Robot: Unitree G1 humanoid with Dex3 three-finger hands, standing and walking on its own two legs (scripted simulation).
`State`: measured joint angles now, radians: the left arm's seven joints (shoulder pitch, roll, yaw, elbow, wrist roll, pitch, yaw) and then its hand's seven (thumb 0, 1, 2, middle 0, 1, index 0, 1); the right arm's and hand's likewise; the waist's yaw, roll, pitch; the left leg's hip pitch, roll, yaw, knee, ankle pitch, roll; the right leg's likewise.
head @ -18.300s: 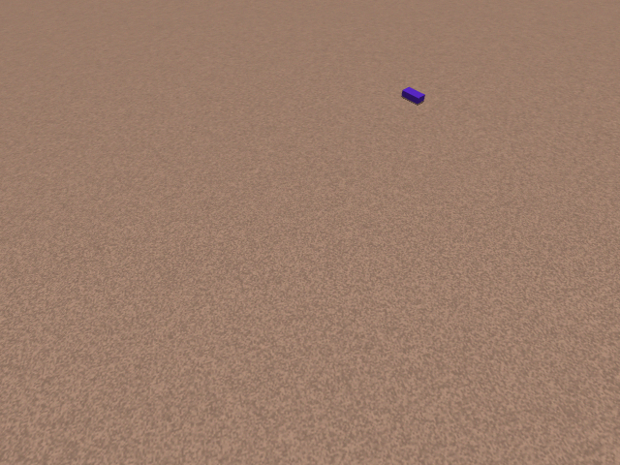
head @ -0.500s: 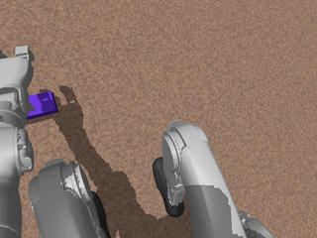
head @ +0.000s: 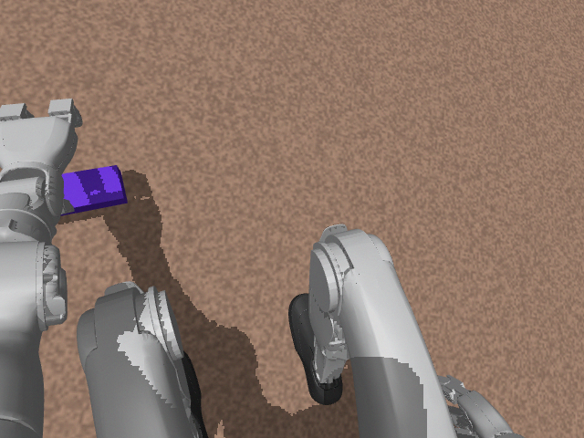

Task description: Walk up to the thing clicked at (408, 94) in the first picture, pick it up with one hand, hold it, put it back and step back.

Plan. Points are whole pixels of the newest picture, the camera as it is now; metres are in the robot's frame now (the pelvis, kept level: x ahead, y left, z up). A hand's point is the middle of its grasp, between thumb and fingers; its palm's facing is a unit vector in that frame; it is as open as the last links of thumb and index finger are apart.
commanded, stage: close in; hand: left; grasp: from above
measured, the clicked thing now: (83, 191) +0.50 +0.24 -0.31
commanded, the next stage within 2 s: rest palm in 0.02 s
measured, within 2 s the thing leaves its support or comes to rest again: neither
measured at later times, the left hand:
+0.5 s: hand (74, 189) +0.49 +0.24 -0.25, palm faces -0.46 -0.08 -0.88, open 13.8 cm
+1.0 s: hand (77, 193) +0.48 +0.24 -0.27, palm faces -0.46 -0.10 -0.88, open 13.5 cm
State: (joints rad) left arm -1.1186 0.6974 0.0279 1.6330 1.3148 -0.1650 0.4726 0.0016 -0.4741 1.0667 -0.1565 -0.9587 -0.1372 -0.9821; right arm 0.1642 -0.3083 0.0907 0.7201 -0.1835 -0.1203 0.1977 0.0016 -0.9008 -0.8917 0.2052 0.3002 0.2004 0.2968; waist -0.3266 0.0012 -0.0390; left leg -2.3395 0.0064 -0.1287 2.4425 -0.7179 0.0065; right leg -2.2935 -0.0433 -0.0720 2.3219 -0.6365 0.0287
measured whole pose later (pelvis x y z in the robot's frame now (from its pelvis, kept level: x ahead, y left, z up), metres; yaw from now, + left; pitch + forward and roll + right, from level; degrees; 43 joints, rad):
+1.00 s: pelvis +0.00 +0.01 -0.02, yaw -5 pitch +30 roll -14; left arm -1.12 0.92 0.10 1.79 1.35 -0.21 0.65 0.00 -0.39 0.91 -0.20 -0.83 -0.19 -0.86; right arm 0.15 -0.34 0.25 0.68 -0.28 -0.24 0.31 0.00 -0.90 -0.90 0.20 0.30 0.20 0.30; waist -0.42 -0.10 0.14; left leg -2.36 0.01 -0.22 2.56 -0.75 0.01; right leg -2.27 -0.01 -0.14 2.36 -0.63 0.06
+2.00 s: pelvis -0.01 +0.01 -0.01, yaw -7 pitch +29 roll -15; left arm -1.14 0.98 0.06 1.79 1.31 -0.20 0.63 0.00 -0.11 0.70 -0.37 -0.77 -0.38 -0.76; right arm 0.15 -0.36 0.31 0.62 -0.27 -0.27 0.31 0.00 -0.90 -0.90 0.20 0.30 0.20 0.30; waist -0.45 -0.13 0.20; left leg -2.34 0.02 -0.24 2.54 -0.74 0.02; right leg -2.24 0.00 -0.16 2.31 -0.61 0.06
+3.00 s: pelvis -0.01 +0.01 -0.01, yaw -7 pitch +29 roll -15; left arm -1.14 1.00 0.08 1.78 1.30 -0.20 0.65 0.00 0.18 0.43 -0.65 -0.54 -0.70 -0.53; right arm 0.15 -0.37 0.32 0.59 -0.26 -0.26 0.28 0.00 -0.90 -0.90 0.20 0.30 0.20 0.30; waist -0.46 -0.13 0.22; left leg -2.33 0.02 -0.24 2.52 -0.73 0.02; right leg -2.23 0.00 -0.16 2.29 -0.59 0.06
